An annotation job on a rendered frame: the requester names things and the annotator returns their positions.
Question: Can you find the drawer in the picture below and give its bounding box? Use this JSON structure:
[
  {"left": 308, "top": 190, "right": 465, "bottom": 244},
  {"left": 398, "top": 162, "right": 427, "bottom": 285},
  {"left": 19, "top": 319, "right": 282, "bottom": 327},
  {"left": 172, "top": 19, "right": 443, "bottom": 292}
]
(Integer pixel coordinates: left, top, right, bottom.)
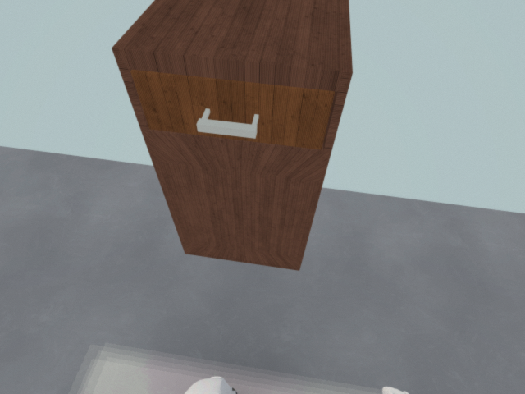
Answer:
[{"left": 131, "top": 70, "right": 335, "bottom": 150}]

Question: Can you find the cabinet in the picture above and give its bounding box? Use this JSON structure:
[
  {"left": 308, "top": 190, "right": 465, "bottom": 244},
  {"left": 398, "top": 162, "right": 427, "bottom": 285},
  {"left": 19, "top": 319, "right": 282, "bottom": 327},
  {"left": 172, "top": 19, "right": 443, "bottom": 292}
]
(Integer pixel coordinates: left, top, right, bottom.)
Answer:
[{"left": 112, "top": 0, "right": 353, "bottom": 271}]

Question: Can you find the handle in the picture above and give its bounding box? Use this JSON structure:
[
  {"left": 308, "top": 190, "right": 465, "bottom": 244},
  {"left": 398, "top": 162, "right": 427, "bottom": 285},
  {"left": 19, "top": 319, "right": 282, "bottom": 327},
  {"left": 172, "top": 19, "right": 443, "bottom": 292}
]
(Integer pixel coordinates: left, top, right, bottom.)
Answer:
[{"left": 196, "top": 108, "right": 259, "bottom": 139}]

